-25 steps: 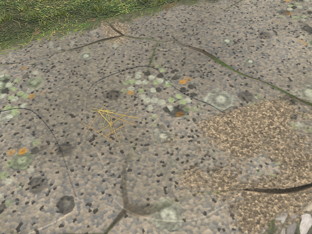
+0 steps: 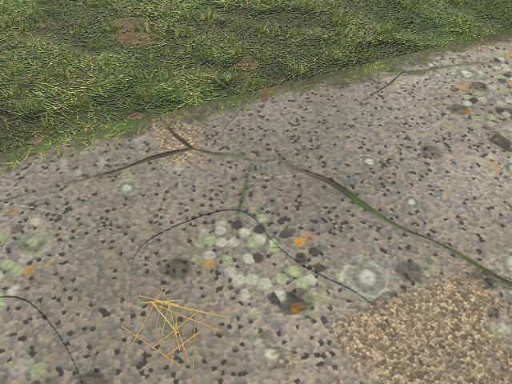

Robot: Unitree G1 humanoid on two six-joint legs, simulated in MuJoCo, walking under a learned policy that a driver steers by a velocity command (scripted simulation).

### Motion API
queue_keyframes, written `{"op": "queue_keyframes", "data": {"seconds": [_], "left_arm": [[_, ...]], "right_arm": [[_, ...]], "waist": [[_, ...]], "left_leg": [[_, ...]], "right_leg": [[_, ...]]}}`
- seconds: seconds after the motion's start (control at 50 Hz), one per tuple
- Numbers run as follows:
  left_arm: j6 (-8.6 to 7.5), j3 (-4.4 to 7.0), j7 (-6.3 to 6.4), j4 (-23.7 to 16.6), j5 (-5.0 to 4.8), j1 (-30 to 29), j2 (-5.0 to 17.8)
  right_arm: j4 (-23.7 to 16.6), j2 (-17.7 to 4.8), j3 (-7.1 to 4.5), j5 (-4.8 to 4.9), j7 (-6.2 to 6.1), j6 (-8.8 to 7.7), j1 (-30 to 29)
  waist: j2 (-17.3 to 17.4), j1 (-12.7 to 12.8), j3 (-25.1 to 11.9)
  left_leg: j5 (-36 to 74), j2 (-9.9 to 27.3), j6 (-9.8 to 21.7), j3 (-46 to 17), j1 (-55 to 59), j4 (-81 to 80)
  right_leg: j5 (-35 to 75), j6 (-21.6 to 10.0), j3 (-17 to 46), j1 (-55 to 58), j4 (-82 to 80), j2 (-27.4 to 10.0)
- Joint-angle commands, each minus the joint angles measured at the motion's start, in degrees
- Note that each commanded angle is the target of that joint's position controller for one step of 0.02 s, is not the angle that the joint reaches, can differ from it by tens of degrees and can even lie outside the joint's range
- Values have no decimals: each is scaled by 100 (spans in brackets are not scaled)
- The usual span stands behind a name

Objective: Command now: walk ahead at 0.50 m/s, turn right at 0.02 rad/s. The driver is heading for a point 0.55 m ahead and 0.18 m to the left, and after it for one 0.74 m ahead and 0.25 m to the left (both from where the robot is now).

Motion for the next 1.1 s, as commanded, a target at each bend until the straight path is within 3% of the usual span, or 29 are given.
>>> {"op": "queue_keyframes", "data": {"seconds": [0.02,0.04,0.08,0.12,0.18,0.26,0.32,0.36,0.4,0.42,0.44,0.46,0.48,0.52,0.54,0.58,0.64,0.78,0.82,0.86,0.9,0.92,0.94,0.96,0.98,1.0,1.02,1.06,1.1], "left_arm": [[22,-178,34,-551,-20,366,-307],[46,-169,74,-551,-27,390,-161],[50,-141,111,-640,99,-38,47],[-30,-74,87,-757,176,-462,204],[-106,-111,38,-903,103,-1332,24],[-202,-52,-41,-1040,9,-2043,81],[-314,-9,-119,-1113,-20,-2284,188],[-389,71,-134,-1044,-32,-2025,396],[-446,299,-47,-692,29,-775,852],[-446,423,31,-484,136,392,1213],[-362,553,87,-466,252,900,1715],[-335,400,113,-564,241,725,1167],[-321,294,149,-570,177,365,753],[-330,215,157,-523,151,-116,451],[-367,183,152,-484,190,-269,328],[-400,232,139,-403,203,-385,369],[-420,332,155,-312,236,-365,631],[-304,492,238,-180,122,7,1118],[-173,535,282,-153,59,43,1225],[-56,587,353,-191,-20,-18,1370],[0,547,377,-233,-51,-49,1235],[-38,363,342,-407,283,233,638],[-141,210,278,-597,302,810,415],[-201,321,239,-573,138,287,933],[-206,310,257,-745,18,-121,930],[-168,306,341,-675,102,-187,868],[-87,347,414,-683,179,-205,952],[85,376,440,-713,209,-52,934],[146,342,467,-723,246,-30,788]], "right_arm": [[236,274,88,53,87,-160,65],[203,-28,18,63,77,-175,3],[184,-148,-12,74,-66,-194,121],[263,-318,-10,106,-205,-252,304],[370,-514,-67,181,-314,-237,903],[395,-755,-182,232,-329,-79,1281],[397,-793,-252,267,-370,16,1294],[388,-876,-314,245,-375,71,1222],[292,-928,-343,198,-347,91,1016],[47,-741,-274,137,-327,70,751],[-185,35,-64,198,-314,-25,1316],[-170,-314,-132,297,-301,-119,1237],[-303,-808,-298,413,-299,-129,736],[-400,-748,-346,373,-347,-81,241],[-409,-663,-383,353,-339,-9,279],[-473,-403,-361,364,-289,145,327],[-714,-399,-366,331,-246,245,-37],[-1201,-394,-265,273,44,188,-1370],[-1359,-508,-307,216,90,189,-1517],[-1376,-765,-437,175,91,212,-1138],[-1043,-1330,-740,165,-22,230,266],[-1020,-1903,-852,132,-185,286,530],[-1373,-2178,-807,34,-161,235,137],[-1502,-1754,-725,72,-112,248,197],[-1518,-1484,-651,125,-112,225,-111],[-1507,-1291,-613,214,-132,233,-390],[-1542,-1162,-575,234,-165,255,-620],[-1632,-1179,-581,82,-186,282,-810],[-1636,-1264,-616,70,-229,281,-798]], "waist": [[533,497,480],[405,554,577],[258,392,474],[560,306,267],[440,-178,319],[546,-478,660],[682,-457,853],[827,-235,771],[868,369,-48],[593,887,-963],[-968,713,-1900],[-1300,711,-2154],[-913,662,-1210],[-330,380,-303],[-448,189,-74],[-475,15,190],[-233,-48,516],[41,364,804],[-73,342,727],[-360,80,322],[-117,-658,-404],[1168,-427,-899],[1839,30,-2025],[763,-457,-2412],[599,-355,-1711],[129,-144,-1075],[231,22,-744],[479,278,-601],[510,330,-672]], "left_leg": [[449,1099,465,-1883,439,-3056],[571,1018,534,-1550,489,-3279],[1216,873,585,-981,641,-3687],[1976,901,623,-912,1152,-3885],[2177,1054,665,-1075,1937,-4084],[1889,1372,751,-1411,2870,-4002],[1877,1481,705,-1613,3123,-3743],[2590,1506,610,-1722,3133,-3378],[3902,1117,358,-1464,2780,-2017],[3047,825,186,-1275,1601,-473],[484,-112,-299,-809,-770,1680],[-977,14,-296,-1505,-1324,2702],[-601,327,-270,-1541,-1686,3000],[172,699,-288,-1362,-1442,2675],[422,850,-276,-1404,-1169,2470],[584,944,-308,-1328,-970,2330],[1051,982,-408,-1356,-1288,1775],[2276,776,-248,-756,-1059,-658],[1978,561,-154,-510,-900,-989],[1534,133,18,-220,-217,-1136],[2438,-268,354,-274,1819,-1904],[4871,956,726,-1850,3447,-1528],[5415,2365,2168,-4708,4834,-1940],[4979,2119,1938,-4362,4635,-2239],[4521,1849,1675,-3601,4009,-2281],[4091,1525,1390,-3114,3161,-2385],[3852,1364,1284,-2868,2408,-2537],[3790,1175,1233,-2679,1442,-2752],[4175,1049,1223,-2470,1160,-2722]], "right_leg": [[369,-223,350,-1290,281,-211],[411,-103,250,-1410,-502,-260],[851,238,-156,-1164,-1798,-290],[1425,511,-448,-1117,-2656,-532],[1914,706,-686,-1025,-4267,-626],[1674,861,-650,-995,-5751,-506],[1403,798,-556,-618,-6427,-440],[1065,677,-589,109,-6753,-315],[933,395,-688,2042,-6840,-208],[942,25,24,3910,-6365,-997],[85,-837,2527,6059,-6727,-2571],[-463,-953,3592,5850,-7385,-2728],[-452,-650,2548,5060,-7454,-2518],[246,-350,1162,3570,-7797,-2059],[501,-246,650,3063,-7991,-1830],[848,-269,89,2509,-8298,-1739],[1447,-354,-522,2272,-8489,-1765],[1974,-122,-1491,3007,-8394,-1733],[3200,33,-1657,3428,-7889,-1785],[4802,235,-1783,3685,-6974,-1729],[4298,658,-1966,3027,-4853,-1272],[154,1020,-1954,1342,-2938,-787],[-2923,1295,-939,-330,-986,190],[-2534,1199,-80,-469,-763,-133],[-2018,1099,-161,-731,-1023,-323],[-1607,1111,-221,-735,-1473,-549],[-1366,1129,-205,-505,-1849,-675],[-1181,1127,-231,107,-2204,-637],[-1035,1189,-279,253,-2690,-524]]}}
